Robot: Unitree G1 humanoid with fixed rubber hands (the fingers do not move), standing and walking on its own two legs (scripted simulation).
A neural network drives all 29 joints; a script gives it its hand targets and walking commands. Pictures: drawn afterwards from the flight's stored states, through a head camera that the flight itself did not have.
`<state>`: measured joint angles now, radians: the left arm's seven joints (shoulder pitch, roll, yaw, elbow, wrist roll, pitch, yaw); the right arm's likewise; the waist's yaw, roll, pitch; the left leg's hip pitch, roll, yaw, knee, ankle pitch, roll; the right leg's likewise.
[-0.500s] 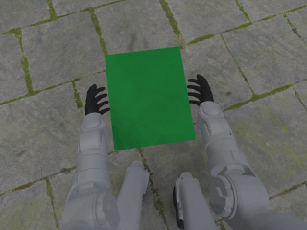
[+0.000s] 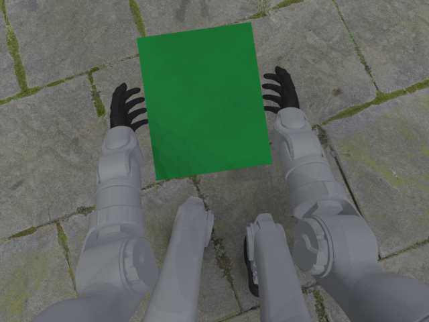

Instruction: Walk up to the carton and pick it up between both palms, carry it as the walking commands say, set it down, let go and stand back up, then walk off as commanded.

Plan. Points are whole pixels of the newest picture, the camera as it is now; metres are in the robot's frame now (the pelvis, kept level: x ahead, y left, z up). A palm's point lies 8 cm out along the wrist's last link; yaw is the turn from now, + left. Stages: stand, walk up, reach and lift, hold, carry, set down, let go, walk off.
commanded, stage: set down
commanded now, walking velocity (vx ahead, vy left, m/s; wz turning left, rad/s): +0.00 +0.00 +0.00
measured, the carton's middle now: (205, 110) +0.49 +0.11 -0.18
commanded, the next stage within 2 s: none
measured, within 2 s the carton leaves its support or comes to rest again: neither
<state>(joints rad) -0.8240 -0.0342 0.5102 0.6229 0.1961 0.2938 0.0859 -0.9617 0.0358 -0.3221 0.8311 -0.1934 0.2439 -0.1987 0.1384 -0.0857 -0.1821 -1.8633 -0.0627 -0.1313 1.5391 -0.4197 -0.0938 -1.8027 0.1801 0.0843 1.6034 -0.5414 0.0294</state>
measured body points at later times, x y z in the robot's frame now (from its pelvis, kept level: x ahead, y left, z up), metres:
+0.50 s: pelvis -0.02 +0.01 -0.07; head +0.28 +0.05 +0.27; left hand +0.43 +0.26 -0.18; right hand +0.51 -0.03 -0.18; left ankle +0.11 +0.15 -0.51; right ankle +0.07 -0.11 -0.51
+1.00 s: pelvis -0.03 +0.01 -0.12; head +0.32 +0.05 +0.17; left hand +0.46 +0.27 -0.27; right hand +0.54 -0.02 -0.27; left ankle +0.11 +0.15 -0.51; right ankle +0.07 -0.11 -0.51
